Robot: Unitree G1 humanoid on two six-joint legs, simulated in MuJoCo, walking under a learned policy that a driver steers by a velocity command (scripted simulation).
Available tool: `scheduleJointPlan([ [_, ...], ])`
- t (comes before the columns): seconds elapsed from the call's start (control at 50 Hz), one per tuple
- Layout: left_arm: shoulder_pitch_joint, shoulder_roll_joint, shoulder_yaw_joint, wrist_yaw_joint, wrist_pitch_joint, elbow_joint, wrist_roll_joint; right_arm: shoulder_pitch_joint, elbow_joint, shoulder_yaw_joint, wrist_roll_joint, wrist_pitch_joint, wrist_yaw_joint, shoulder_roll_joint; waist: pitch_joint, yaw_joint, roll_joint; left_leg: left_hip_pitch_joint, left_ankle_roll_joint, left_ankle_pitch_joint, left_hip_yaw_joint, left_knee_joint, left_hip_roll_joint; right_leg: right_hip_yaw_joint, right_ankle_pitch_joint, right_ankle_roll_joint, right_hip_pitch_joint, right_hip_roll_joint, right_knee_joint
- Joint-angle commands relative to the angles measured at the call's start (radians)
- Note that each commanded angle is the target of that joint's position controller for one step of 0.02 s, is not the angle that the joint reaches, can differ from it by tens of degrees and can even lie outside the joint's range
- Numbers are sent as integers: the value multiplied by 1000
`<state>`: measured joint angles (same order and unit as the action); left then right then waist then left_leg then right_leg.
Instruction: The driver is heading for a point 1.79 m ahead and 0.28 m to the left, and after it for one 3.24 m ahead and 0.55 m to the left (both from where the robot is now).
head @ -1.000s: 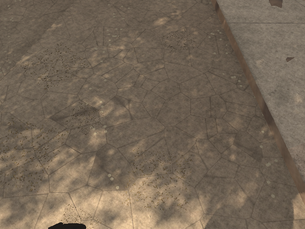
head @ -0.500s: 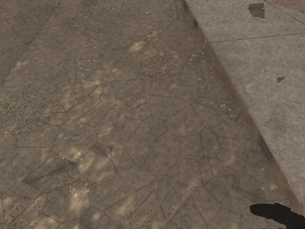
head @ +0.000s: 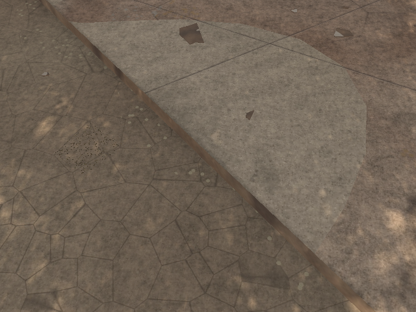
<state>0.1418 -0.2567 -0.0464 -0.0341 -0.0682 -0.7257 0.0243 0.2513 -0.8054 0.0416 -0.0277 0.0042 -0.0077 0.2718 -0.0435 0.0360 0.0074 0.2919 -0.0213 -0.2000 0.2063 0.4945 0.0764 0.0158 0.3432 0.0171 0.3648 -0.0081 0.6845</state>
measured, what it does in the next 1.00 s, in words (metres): steps on the spot: right foot, then left foot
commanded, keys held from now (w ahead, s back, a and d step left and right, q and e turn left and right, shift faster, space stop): no key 0.96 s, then w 0.04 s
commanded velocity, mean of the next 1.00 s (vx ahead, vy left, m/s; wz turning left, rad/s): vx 0.01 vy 0.00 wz -0.07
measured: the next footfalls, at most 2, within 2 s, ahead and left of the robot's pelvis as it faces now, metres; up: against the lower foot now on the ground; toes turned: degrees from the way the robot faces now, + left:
right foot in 0.02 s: +0.06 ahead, -0.11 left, +0.00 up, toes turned -1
left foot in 0.36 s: +0.03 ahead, +0.10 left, +0.00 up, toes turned -1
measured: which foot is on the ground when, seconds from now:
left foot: down 0.00-0.02, up 0.04-0.34, down 0.36-1.00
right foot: up 0.00-0.00, down 0.02-1.00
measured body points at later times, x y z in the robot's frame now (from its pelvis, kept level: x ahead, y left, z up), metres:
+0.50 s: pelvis +0.00 -0.01 +0.01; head +0.00 +0.00 +0.46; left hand +0.11 +0.23 -0.13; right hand +0.05 -0.26 -0.13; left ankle -0.01 +0.11 -0.73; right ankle +0.02 -0.11 -0.73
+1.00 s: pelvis +0.00 +0.01 +0.01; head +0.00 +0.01 +0.46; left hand +0.01 +0.24 -0.15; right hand +0.00 -0.23 -0.15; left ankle -0.01 +0.11 -0.73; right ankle +0.02 -0.11 -0.73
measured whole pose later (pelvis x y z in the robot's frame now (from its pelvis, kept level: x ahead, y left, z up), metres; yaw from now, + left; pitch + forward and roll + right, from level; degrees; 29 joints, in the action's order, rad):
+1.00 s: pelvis +0.00 +0.01 +0.01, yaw -2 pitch -2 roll +0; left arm 0.27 -0.18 0.00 0.03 0.00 -1.13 0.01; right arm 0.28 -1.09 0.00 -0.01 0.00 -0.03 0.17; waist -0.02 0.00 0.00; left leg 0.12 -0.03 -0.23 0.02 0.38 -0.02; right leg -0.01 0.17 0.01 0.18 0.02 0.38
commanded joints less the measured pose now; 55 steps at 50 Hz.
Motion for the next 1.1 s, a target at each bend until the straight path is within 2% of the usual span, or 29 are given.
scheduleJointPlan([
  [0.02,107,-87,-14,15,37,32,5,28,37,35,1,-14,6,137,97,-53,45,34,-66,86,-145,-22,171,-37,-130,31,-253,-1,-331],
  [0.04,111,-155,-19,27,52,50,18,86,59,11,-12,-19,17,38,133,-20,-220,142,14,-241,-50,213,76,-366,-270,65,-339,-285,-440],
  [0.06,78,-225,-35,37,56,63,6,40,77,5,6,-40,0,31,66,-47,-287,188,35,-415,-115,287,-40,-459,-417,206,-164,-394,-447],
  [0.08,87,-167,-25,40,59,44,4,7,71,16,13,-56,-3,80,47,-55,-189,147,37,-367,-188,356,-16,-378,-446,231,-141,-333,-426],
  [0.1,37,-120,-6,42,60,38,2,11,62,19,21,-60,2,73,28,-21,-175,144,34,-305,-203,366,-23,-296,-447,209,-131,-270,-426],
  [0.12,-4,-104,-1,45,59,41,4,35,40,21,19,-56,3,75,31,0,-164,134,33,-252,-201,361,-29,-237,-453,179,-146,-217,-426],
  [0.14,-15,-102,0,53,63,42,-3,54,22,27,8,-53,3,87,46,1,-179,127,33,-220,-188,377,-38,-197,-527,171,-177,-190,-409],
  [0.16,-7,-84,6,55,67,36,-6,75,6,28,1,-52,3,86,77,1,-157,108,37,-214,-189,385,-44,-173,-621,174,-209,-182,-387],
  [0.18,7,-74,11,56,70,27,-9,74,2,26,4,-52,3,74,97,-3,-129,89,40,-216,-194,372,-47,-163,-658,177,-228,-185,-374],
  [0.24,24,-75,11,58,75,-1,-7,35,2,10,15,-55,-3,32,89,-27,-129,39,44,-219,-194,230,-51,-168,-564,178,-240,-183,-363],
  [0.28,34,-82,9,60,72,-21,-2,30,-3,8,17,-56,-12,35,82,-41,-145,4,40,-219,-187,138,-66,-197,-503,185,-236,-188,-354],
  [0.32,20,-85,8,63,68,-38,-8,61,-23,4,20,-50,-21,26,84,-20,-125,-77,28,-117,-176,-26,-77,-208,-448,166,-215,-176,-329],
  [0.34,11,-82,9,65,68,-45,-14,84,-37,0,16,-41,-24,21,88,-2,-99,-164,21,26,-191,-141,-61,-209,-397,134,-171,-165,-320],
  [0.36,25,-58,16,64,73,-49,-16,90,-43,2,3,-27,-27,48,99,-10,-57,-243,10,103,-266,-178,4,-211,-316,90,-116,-144,-313],
  [0.38,67,-38,18,57,75,-55,-18,52,-38,10,1,-16,-26,109,74,-65,32,-213,-13,175,-341,-157,76,-154,-222,58,-97,-68,-312],
  [0.4,62,-35,17,55,69,-81,-16,10,-47,8,16,-11,-16,90,36,-65,89,-85,-33,112,-348,-170,80,-115,-175,42,-178,-26,-340],
  [0.42,53,-53,13,55,67,-101,-12,-1,-50,-3,15,-5,-9,51,15,-52,79,-48,-25,53,-337,-192,64,-120,-199,37,-225,-33,-334],
  [0.48,63,-71,4,53,71,-144,-11,22,-87,-5,17,2,-16,46,10,-39,79,-69,-11,21,-307,-208,29,-133,-259,46,-236,-56,-329],
  [0.56,80,-49,10,58,77,-206,-14,31,-125,-6,16,2,-20,38,-1,-32,21,-107,-21,-1,-306,-208,28,-133,-226,32,-198,-55,-360],
  [0.66,105,-43,13,63,75,-271,-15,31,-168,-9,16,3,-22,32,-10,-32,-1,-107,-28,-20,-307,-215,25,-132,-216,24,-195,-57,-376],
  [0.96,166,-10,33,72,74,-390,-16,71,-271,-31,17,6,-27,-14,-23,-40,1,-89,-31,-7,-301,-213,12,-125,-221,21,-200,-65,-370],
  [0.98,176,-5,34,72,74,-396,-15,85,-278,-31,16,5,-27,-14,-3,-38,6,-94,-34,-93,-301,-221,4,-117,-146,23,-206,-53,-367],
  [1.02,179,-19,25,70,67,-391,-11,99,-277,-13,15,-5,-26,26,-26,-33,42,-60,-66,-389,-326,-223,-9,-75,109,43,-144,2,-293],
  [1.04,167,-20,22,65,64,-380,-4,111,-274,-7,13,-11,-23,37,-69,-24,57,-38,-91,-529,-369,-245,10,-64,212,52,-71,20,-254],
  [1.06,142,-3,23,60,64,-363,2,141,-278,-1,14,-15,-22,43,-109,-8,84,-42,-121,-615,-438,-283,53,-44,228,54,5,36,-194],
  [1.08,121,32,29,53,70,-347,8,175,-288,6,13,-14,-23,54,-126,3,132,-70,-156,-661,-528,-340,121,8,151,47,57,54,-97],
  [1.1,104,46,33,47,80,-331,18,184,-294,14,12,-11,-24,60,-139,5,153,-70,-191,-641,-598,-380,193,33,62,43,76,29,-10],
])
Velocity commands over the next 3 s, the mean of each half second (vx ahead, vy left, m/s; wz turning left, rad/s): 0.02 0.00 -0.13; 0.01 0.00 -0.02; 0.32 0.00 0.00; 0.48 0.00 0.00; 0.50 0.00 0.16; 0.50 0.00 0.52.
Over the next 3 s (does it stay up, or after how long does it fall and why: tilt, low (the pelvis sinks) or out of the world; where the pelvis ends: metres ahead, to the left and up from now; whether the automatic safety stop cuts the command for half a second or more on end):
stays up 0.98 0.04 0.00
